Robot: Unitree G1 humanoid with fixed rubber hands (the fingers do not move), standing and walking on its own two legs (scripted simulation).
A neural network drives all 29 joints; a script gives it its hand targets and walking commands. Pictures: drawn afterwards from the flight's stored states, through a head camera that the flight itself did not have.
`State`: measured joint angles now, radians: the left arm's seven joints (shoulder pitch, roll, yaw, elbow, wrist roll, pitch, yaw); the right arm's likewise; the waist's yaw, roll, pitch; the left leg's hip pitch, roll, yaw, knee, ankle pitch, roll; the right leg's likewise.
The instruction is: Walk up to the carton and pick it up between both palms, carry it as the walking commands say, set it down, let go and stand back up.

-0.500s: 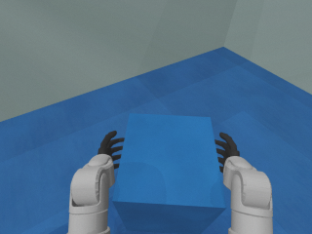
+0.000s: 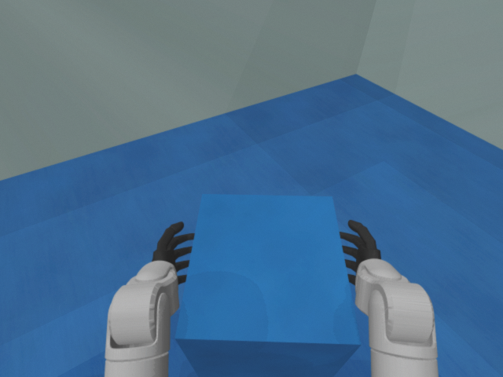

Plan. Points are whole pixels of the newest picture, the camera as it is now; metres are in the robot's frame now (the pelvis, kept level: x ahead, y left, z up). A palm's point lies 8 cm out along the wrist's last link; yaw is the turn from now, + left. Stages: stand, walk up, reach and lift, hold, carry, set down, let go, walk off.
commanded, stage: carry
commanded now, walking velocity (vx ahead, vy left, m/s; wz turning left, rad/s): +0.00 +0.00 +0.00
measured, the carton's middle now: (264, 295) +0.27 +0.00 +0.01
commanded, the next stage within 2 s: none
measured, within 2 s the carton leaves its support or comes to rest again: neither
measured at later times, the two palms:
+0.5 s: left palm (164, 363) +0.14 +0.12 +0.09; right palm out of the picture +0.12 -0.17 +0.09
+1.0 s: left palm out of the picture +0.12 +0.12 +0.09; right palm out of the picture +0.11 -0.17 +0.09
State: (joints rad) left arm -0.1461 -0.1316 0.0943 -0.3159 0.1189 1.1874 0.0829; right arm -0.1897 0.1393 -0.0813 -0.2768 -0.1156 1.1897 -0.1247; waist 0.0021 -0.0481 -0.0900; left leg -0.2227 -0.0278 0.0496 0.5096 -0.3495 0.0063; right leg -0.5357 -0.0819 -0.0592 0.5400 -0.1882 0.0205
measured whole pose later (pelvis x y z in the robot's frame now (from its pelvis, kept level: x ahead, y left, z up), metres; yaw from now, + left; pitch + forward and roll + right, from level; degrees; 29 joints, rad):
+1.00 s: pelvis -0.15 -0.01 +0.00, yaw -2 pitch +3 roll -1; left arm -0.18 -0.14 0.09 -0.26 0.12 1.20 0.09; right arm -0.20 0.14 -0.11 -0.23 -0.13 1.18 -0.10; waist 0.00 0.00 -0.13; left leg -0.47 0.05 0.07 0.53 -0.13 0.00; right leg -0.42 -0.03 -0.08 0.56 -0.21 0.00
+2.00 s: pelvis -0.10 -0.02 +0.00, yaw -3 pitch +3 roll +0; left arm -0.16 -0.13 0.09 -0.20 0.12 1.09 0.09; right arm -0.18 0.14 -0.10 -0.19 -0.14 1.09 -0.10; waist 0.01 -0.01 -0.11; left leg -0.39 0.05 0.08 0.55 -0.22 -0.01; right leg -0.33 -0.04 -0.06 0.58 -0.31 0.00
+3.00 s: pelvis -0.09 -0.02 +0.00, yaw -3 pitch +3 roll +0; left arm -0.18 -0.14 0.10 -0.23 0.12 1.15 0.09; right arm -0.20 0.14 -0.11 -0.21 -0.14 1.15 -0.10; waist 0.01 0.00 -0.11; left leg -0.37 0.06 0.08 0.54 -0.22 -0.02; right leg -0.31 -0.03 -0.07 0.56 -0.30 0.00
